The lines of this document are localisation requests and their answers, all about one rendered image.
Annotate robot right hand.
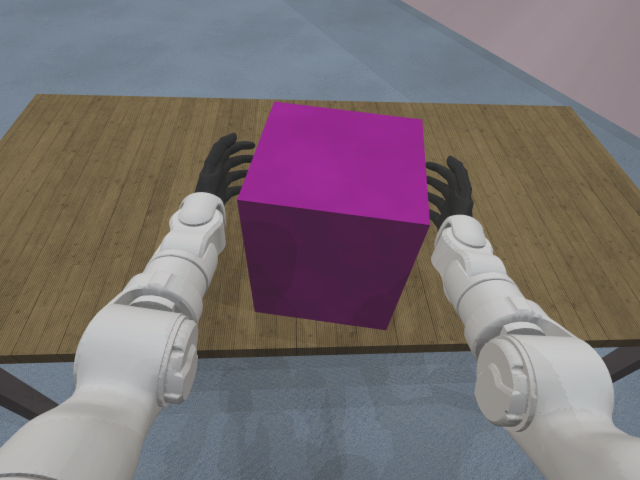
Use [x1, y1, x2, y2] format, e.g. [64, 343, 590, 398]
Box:
[426, 155, 474, 231]

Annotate right robot upper arm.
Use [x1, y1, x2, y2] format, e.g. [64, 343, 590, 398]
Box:
[474, 334, 640, 480]

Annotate carton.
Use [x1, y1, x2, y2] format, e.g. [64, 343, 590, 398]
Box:
[237, 102, 430, 330]

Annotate left robot upper arm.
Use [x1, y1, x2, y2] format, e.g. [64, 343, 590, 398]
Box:
[0, 303, 198, 480]

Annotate robot left hand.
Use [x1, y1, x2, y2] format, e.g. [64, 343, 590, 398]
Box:
[194, 133, 255, 206]

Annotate table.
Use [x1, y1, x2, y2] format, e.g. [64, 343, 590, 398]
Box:
[0, 94, 640, 420]

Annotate right robot forearm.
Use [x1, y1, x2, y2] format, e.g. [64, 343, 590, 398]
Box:
[431, 215, 614, 413]

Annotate left robot forearm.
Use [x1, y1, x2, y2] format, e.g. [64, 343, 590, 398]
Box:
[74, 192, 226, 388]

